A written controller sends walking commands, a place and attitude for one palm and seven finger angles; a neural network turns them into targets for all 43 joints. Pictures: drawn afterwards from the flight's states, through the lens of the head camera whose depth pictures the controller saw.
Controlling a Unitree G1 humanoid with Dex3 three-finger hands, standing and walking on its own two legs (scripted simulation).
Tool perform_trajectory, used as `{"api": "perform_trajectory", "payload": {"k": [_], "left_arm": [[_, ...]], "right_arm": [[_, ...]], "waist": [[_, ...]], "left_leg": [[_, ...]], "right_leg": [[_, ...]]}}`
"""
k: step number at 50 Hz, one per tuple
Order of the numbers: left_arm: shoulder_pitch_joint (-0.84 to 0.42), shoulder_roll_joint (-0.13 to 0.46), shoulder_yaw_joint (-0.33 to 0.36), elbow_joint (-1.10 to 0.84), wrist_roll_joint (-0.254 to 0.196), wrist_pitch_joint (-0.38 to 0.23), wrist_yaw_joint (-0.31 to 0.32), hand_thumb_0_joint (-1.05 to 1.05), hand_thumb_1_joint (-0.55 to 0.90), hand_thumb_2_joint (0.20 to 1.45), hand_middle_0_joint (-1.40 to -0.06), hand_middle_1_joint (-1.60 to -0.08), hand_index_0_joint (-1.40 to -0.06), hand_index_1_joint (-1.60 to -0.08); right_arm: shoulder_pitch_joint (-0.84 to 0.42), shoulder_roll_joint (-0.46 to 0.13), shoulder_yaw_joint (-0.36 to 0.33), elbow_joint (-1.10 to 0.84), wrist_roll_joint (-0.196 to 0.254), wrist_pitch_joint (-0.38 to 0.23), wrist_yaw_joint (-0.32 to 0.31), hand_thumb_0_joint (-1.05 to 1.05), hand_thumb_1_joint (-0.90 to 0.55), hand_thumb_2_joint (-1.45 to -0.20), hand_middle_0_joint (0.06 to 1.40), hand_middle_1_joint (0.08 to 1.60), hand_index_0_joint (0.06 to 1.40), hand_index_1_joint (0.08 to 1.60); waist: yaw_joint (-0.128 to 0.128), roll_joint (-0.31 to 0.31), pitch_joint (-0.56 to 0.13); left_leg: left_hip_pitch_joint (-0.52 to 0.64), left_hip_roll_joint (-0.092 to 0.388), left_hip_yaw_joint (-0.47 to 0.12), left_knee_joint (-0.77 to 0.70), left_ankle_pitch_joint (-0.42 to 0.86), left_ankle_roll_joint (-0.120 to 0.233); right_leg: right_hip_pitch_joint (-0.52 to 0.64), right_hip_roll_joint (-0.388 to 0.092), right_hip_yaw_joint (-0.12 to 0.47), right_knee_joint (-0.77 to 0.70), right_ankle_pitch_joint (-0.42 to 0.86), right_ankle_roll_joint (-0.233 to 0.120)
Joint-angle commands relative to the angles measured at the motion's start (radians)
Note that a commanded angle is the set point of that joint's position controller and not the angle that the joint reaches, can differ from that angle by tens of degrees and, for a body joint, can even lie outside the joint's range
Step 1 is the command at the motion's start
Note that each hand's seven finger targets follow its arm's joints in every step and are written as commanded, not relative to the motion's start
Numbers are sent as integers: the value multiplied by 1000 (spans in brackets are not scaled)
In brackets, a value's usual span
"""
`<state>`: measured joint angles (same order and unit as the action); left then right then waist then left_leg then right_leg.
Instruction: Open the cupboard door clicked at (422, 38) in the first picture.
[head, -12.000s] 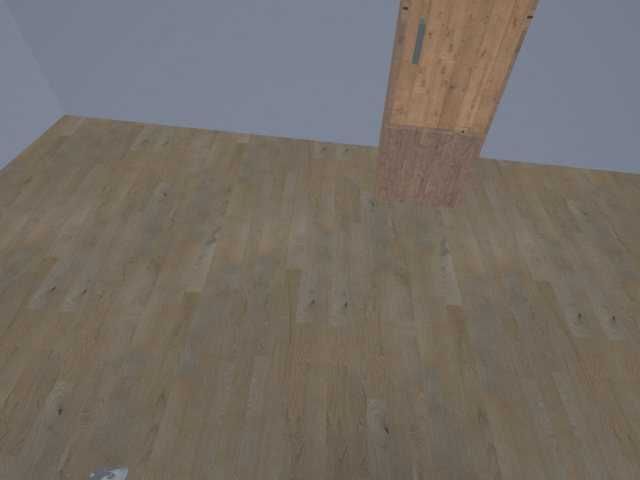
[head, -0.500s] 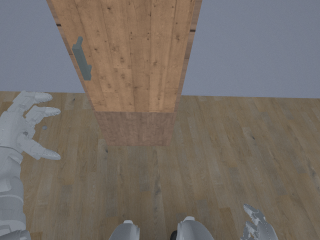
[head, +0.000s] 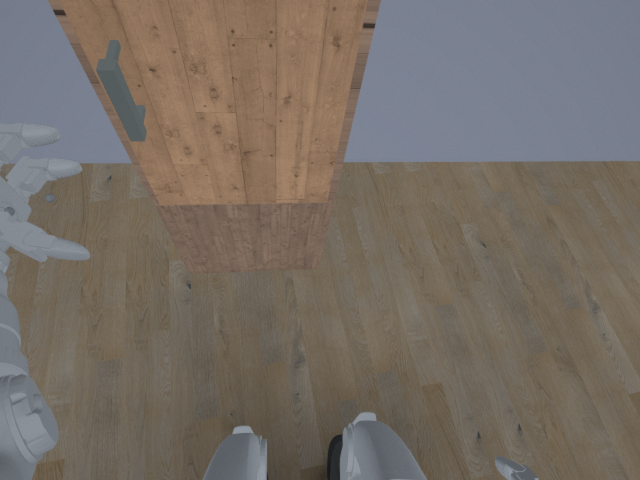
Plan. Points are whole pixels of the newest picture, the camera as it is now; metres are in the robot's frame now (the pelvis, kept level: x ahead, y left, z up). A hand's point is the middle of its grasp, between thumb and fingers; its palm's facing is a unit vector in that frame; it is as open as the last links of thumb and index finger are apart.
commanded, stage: move the hooked fingers beside the handle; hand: left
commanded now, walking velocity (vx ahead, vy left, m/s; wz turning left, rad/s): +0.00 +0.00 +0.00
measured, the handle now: (126, 93) +0.60 +0.27 +0.05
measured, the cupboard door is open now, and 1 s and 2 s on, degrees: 0 0 0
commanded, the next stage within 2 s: slide the fingers in behind the handle in 1.54 s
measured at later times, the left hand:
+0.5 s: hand (61, 145) +0.49 +0.31 +0.06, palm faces +0.06 -1.00 -0.02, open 14.0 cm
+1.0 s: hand (62, 121) +0.55 +0.34 +0.04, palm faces +0.07 -1.00 -0.03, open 14.0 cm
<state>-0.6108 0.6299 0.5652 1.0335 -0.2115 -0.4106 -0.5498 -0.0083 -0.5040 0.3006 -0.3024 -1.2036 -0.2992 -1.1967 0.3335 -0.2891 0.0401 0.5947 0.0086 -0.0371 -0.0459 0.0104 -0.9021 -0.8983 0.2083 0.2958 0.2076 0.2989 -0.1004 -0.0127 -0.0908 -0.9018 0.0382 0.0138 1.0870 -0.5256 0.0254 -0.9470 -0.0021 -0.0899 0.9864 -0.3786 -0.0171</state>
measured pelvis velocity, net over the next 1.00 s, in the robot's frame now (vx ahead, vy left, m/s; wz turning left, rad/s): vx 0.00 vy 0.02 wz -0.05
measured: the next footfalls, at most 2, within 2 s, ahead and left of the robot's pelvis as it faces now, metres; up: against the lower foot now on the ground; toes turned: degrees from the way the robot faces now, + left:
none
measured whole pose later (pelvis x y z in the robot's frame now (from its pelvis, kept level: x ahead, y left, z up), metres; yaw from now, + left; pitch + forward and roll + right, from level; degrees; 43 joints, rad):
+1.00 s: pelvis +0.00 +0.02 -0.03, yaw -3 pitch +31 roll -7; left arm -1.05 1.01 0.67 1.27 -0.03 -0.28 -0.55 -0.01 -0.50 0.30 -0.30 -1.20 -0.30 -1.20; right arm 0.39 -0.28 0.11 0.54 -0.02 0.11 -0.01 0.00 -0.90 -0.90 0.21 0.30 0.21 0.30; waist -0.26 0.01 -0.06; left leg -1.19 0.07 -0.02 1.22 -0.57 0.04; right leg -1.19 0.03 -0.12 1.04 -0.38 0.00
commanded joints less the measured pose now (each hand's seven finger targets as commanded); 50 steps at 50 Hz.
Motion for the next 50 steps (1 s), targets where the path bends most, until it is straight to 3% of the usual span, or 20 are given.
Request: {"api": "perform_trajectory", "payload": {"k": [1, 5, 7, 9, 10, 11, 15, 16, 20, 22, 24, 26, 27, 30, 32, 37, 40, 42, 46, 50], "left_arm": [[-366, 322, 32, -159, -18, -62, 1, 0, -500, 300, -300, -1200, -300, -1200], [-423, 354, 33, -112, 4, -53, 11, 0, -500, 300, -300, -1200, -300, -1200], [-470, 390, 46, -105, 21, -57, 22, 0, -500, 300, -300, -1200, -300, -1200], [-480, 403, 56, -84, 27, -58, 29, 0, -500, 300, -300, -1200, -300, -1200], [-494, 438, 82, -90, 24, -67, 30, 0, -500, 300, -300, -1200, -300, -1200], [-508, 433, 63, -75, 37, -65, 28, 0, -500, 300, -300, -1200, -300, -1200], [-580, 426, 30, -36, 52, -52, 28, 0, -500, 300, -300, -1200, -300, -1200], [-595, 463, 51, -33, 59, -50, 30, 0, -500, 300, -300, -1200, -300, -1200], [-644, 489, 51, -14, 65, -39, 27, 0, -500, 300, -300, -1200, -300, -1200], [-646, 551, 86, 5, 82, -27, 31, 0, -500, 300, -300, -1200, -300, -1200], [-656, 545, 66, 38, 94, -11, 32, 0, -500, 300, -300, -1200, -300, -1200], [-728, 582, 67, 36, 105, -10, 29, 0, -500, 300, -300, -1200, -300, -1200], [-720, 614, 82, 54, 115, -5, 32, 0, -500, 300, -300, -1200, -300, -1200], [-783, 623, 58, 79, 126, 7, 31, 0, -500, 300, -300, -1200, -300, -1200], [-799, 678, 87, 63, 137, 11, 31, 0, -500, 300, -300, -1200, -300, -1200], [-855, 699, 61, 115, 159, 50, 17, 0, -500, 300, -300, -1200, -300, -1200], [-788, 730, 89, 106, 166, 65, 6, 0, -500, 300, -300, -1200, -300, -1200], [-781, 749, 104, 89, 167, 73, 2, 0, -500, 300, -300, -1200, -300, -1200], [-784, 784, 150, 18, 159, 64, -1, 0, -500, 300, -300, -1200, -300, -1200], [-752, 745, 153, -16, 143, 63, -3, 0, -500, 300, -300, -1200, -300, -1200]], "right_arm": [[128, -185, -68, -65, 2, -1, -13, 0, -900, -900, 200, 300, 200, 300], [139, -194, -65, -69, -1, 20, -11, 0, -900, -900, 200, 300, 200, 300], [149, -196, -63, -60, -6, 30, -10, 0, -900, -900, 200, 300, 200, 300], [156, -199, -62, -59, -9, 37, -8, 0, -900, -900, 200, 300, 200, 300], [157, -204, -62, -63, -13, 38, -10, 0, -900, -900, 200, 300, 200, 300], [160, -201, -58, -58, -11, 43, -9, 0, -900, -900, 200, 300, 200, 300], [174, -206, -51, -53, -14, 59, -9, 0, -900, -900, 200, 300, 200, 300], [185, -213, -53, -47, -15, 64, -10, 0, -900, -900, 200, 300, 200, 300], [198, -215, -45, -47, -18, 75, -10, 0, -900, -900, 200, 300, 200, 300], [208, -221, -44, -46, -22, 80, -9, 0, -900, -900, 200, 300, 200, 300], [211, -217, -36, -50, -20, 89, -8, 0, -900, -900, 200, 300, 200, 300], [218, -222, -30, -47, -21, 95, -11, 0, -900, -900, 200, 300, 200, 300], [218, -225, -29, -51, -22, 96, -11, 0, -900, -900, 200, 300, 200, 300], [225, -225, -15, -56, -21, 101, -13, 0, -900, -900, 200, 300, 200, 300], [244, -233, -16, -52, -24, 107, -14, 0, -900, -900, 200, 300, 200, 300], [261, -234, 2, -52, -23, 126, -8, 0, -900, -900, 200, 300, 200, 300], [271, -232, 2, -71, -24, 135, -3, 0, -900, -900, 200, 300, 200, 300], [279, -234, -1, -70, -26, 143, 1, 0, -900, -900, 200, 300, 200, 300], [288, -233, -10, -69, -29, 148, 13, 0, -900, -900, 200, 300, 200, 300], [297, -230, -21, -58, -32, 151, 24, 0, -900, -900, 200, 300, 200, 300]], "waist": [[1, 169, -439], [-10, 167, -416], [-13, 205, -434], [-23, 162, -449], [-16, 176, -467], [-20, 205, -477], [-52, 223, -446], [-53, 198, -461], [-62, 251, -490], [-65, 235, -512], [-81, 210, -473], [-93, 237, -486], [-86, 264, -484], [-115, 262, -466], [-116, 286, -542], [-149, 301, -529], [-122, 329, -569], [-126, 313, -571], [-110, 364, -622], [-113, 381, -624]], "left_leg": [[232, -9, -66, -149, 485, -15], [208, -9, -71, -147, 449, -14], [225, -7, -77, -142, 463, -22], [205, -5, -76, -131, 447, -15], [198, -7, -79, -125, 466, -17], [209, -6, -78, -123, 469, -19], [210, -2, -89, -114, 461, -19], [214, 2, -99, -114, 466, -22], [209, 0, -97, -93, 493, -21], [191, 1, -98, -84, 498, -17], [147, 1, -92, -80, 463, -6], [139, 4, -97, -69, 453, -6], [129, 1, -94, -67, 441, -7], [100, 2, -100, -55, 421, 0], [130, 4, -103, -37, 476, -1], [106, 11, -110, -9, 501, 2], [118, 11, -110, -6, 550, 0], [132, 19, -113, -5, 582, -2], [197, 27, -125, -1, 660, -13], [259, 33, -135, 0, 735, -20]], "right_leg": [[250, 36, 57, -68, 245, -7], [217, 37, 54, -65, 212, -11], [201, 36, 53, -62, 208, -9], [211, 38, 53, -60, 213, -6], [225, 39, 57, -52, 227, -10], [211, 38, 57, -50, 221, -9], [148, 40, 48, -47, 195, -9], [150, 42, 44, -47, 193, -6], [140, 41, 47, -36, 214, -9], [157, 43, 48, -34, 227, -5], [155, 44, 50, -40, 224, 0], [136, 45, 50, -31, 213, -2], [133, 45, 52, -31, 200, -3], [106, 48, 47, -25, 188, -3], [111, 47, 48, -14, 222, 0], [74, 52, 39, -3, 237, 4], [94, 56, 34, 11, 268, -3], [88, 59, 28, 7, 280, 3], [80, 64, 23, 13, 289, -1], [47, 69, 17, 4, 296, -2]]}}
